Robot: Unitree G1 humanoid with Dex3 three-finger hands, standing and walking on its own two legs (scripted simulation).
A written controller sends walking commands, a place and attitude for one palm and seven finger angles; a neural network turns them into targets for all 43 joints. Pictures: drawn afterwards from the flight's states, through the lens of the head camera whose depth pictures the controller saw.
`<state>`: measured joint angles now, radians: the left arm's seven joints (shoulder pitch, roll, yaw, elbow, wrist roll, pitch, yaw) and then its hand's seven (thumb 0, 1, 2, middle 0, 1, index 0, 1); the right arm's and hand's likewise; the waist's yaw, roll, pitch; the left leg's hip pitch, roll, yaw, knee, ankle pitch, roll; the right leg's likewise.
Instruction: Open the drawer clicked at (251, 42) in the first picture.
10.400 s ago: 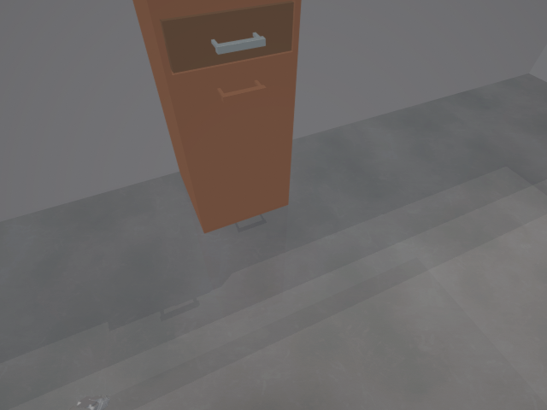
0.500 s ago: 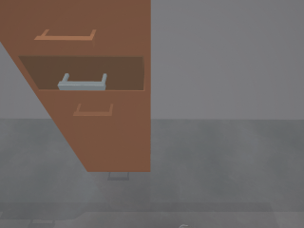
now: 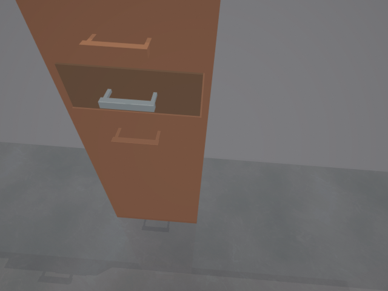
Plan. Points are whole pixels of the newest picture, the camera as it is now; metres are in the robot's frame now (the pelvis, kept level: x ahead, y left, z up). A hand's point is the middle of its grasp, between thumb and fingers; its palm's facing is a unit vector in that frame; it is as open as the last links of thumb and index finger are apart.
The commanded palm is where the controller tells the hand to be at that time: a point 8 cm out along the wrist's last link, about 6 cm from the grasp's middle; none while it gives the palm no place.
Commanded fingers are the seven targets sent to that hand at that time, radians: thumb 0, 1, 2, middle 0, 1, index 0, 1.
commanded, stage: come to a stop and stand still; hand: left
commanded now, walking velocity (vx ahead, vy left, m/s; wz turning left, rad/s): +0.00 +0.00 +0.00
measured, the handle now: (129, 99) +0.56 +0.22 +0.08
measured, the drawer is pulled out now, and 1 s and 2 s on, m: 0.00 0.00 0.00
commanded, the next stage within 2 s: look again from close up in 0.26 s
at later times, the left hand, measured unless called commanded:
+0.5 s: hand out of the picture -0.01 +0.19 -0.17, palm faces +0.01 -0.97 -0.23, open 7.4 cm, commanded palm none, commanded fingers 0.00 0.90 0.90 -0.20 -0.30 -0.20 -0.30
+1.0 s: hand out of the picture +0.03 +0.17 -0.16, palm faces -0.06 -0.96 -0.26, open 7.3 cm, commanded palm +0.11 +0.21 -0.05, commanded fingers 0.00 0.81 0.86 -0.21 -0.36 -0.21 -0.36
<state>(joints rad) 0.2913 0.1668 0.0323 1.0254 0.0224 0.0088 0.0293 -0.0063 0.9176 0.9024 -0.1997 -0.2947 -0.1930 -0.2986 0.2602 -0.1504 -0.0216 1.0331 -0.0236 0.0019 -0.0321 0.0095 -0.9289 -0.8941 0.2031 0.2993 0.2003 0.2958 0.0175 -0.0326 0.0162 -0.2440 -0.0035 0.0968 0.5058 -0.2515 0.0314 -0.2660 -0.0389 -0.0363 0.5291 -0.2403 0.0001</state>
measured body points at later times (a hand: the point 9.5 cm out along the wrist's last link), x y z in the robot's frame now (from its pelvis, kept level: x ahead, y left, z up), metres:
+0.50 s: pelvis -0.01 +0.01 +0.00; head -0.01 +0.00 +0.45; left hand -0.01 +0.24 -0.15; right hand +0.00 -0.21 -0.16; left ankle +0.01 +0.10 -0.73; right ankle +0.02 -0.12 -0.73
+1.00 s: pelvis +0.01 -0.01 +0.00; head +0.03 -0.01 +0.45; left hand +0.04 +0.22 -0.14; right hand +0.02 -0.23 -0.15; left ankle +0.01 +0.10 -0.73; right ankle +0.02 -0.12 -0.73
